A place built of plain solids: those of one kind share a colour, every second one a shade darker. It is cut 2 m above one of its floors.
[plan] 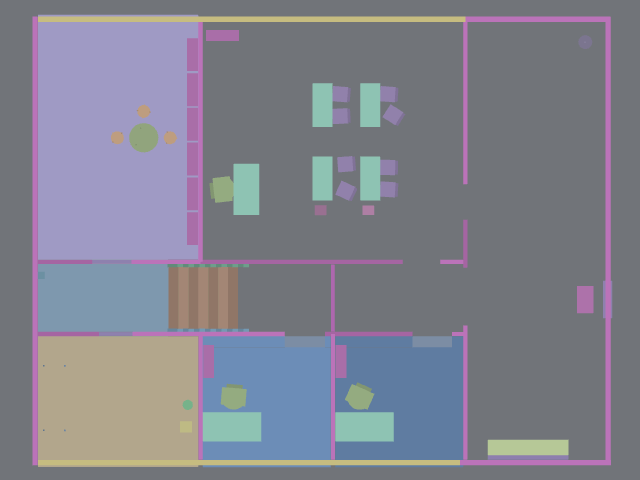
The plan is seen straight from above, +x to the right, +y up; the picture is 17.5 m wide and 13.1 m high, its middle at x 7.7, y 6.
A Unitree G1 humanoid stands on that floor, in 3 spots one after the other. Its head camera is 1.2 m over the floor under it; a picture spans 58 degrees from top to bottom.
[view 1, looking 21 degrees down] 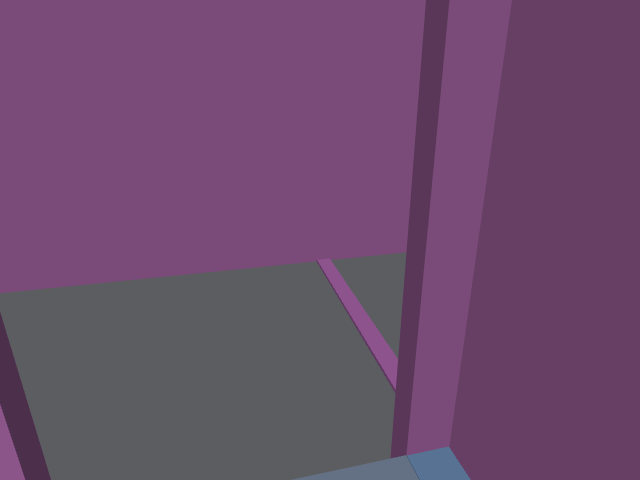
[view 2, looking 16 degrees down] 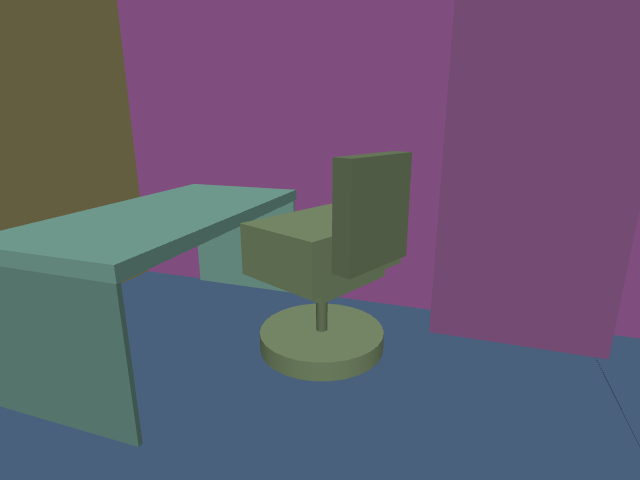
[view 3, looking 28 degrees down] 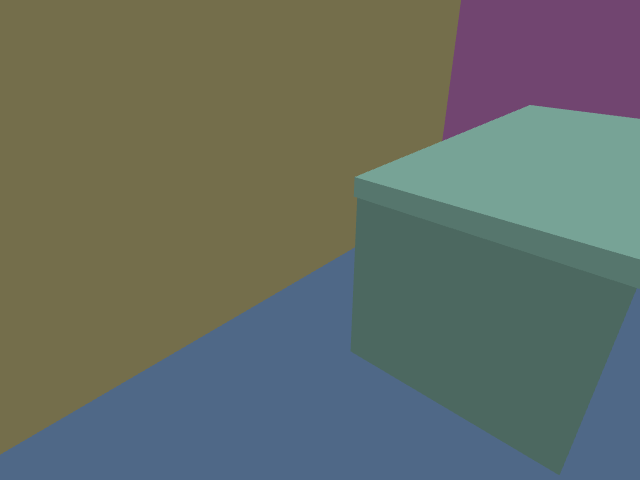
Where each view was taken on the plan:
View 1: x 7.29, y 2.38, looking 76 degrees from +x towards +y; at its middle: wall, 3.28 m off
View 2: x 10.76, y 2.38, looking -161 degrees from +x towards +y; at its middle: task_chair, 1.78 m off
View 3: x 10.76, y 1.30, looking -138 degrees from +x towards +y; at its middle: glazing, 2.20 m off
